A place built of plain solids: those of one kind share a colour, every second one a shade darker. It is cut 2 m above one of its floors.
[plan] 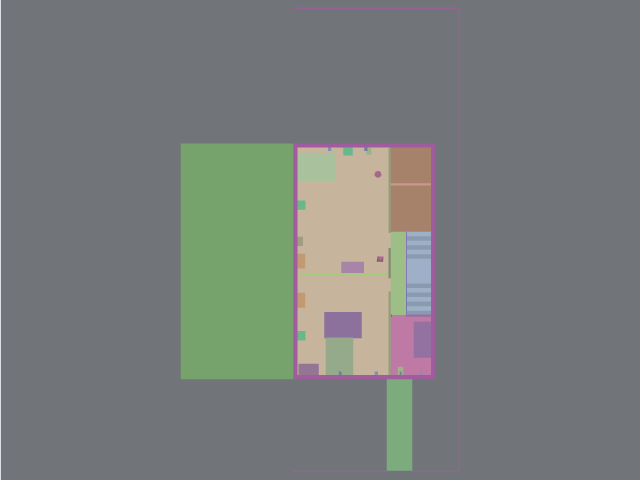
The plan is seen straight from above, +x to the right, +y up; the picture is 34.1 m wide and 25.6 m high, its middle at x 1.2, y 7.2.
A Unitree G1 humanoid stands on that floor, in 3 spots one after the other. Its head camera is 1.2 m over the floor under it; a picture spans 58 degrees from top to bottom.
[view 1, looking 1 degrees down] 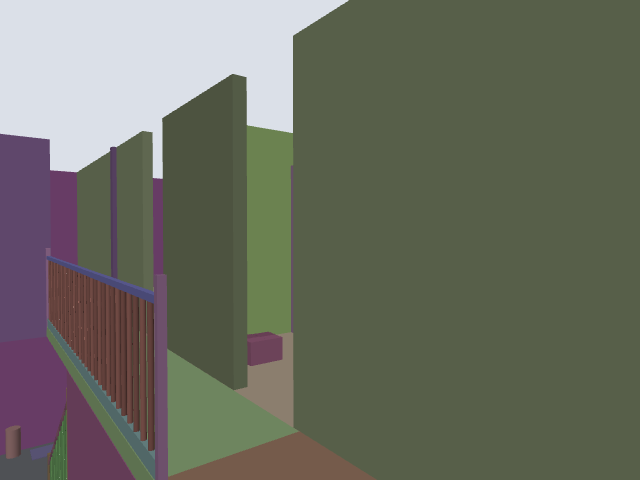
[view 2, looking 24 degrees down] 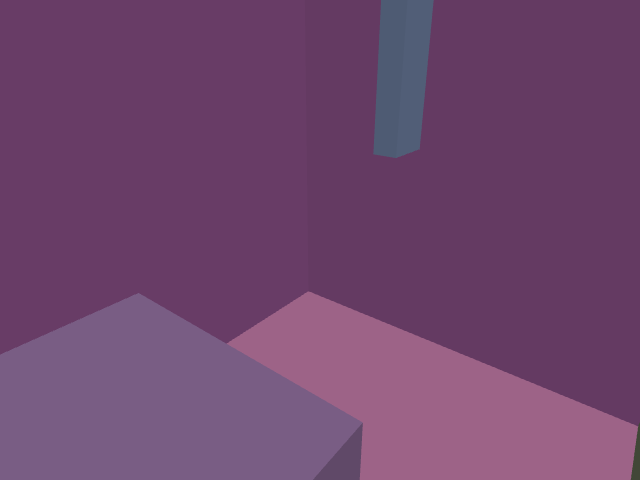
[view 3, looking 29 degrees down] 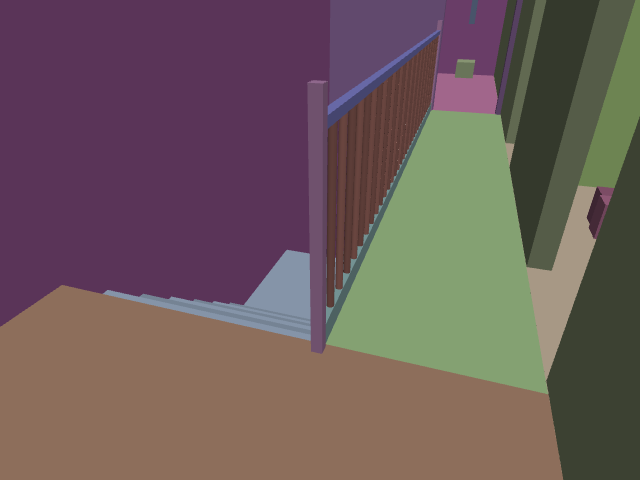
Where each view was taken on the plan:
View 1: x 6.48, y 9.76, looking -128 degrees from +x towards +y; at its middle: landing_wall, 2.44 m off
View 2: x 5.83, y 1.55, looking -52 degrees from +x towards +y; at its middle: wall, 2.16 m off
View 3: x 5.41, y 8.89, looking -72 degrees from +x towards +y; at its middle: well_guard_newel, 1.44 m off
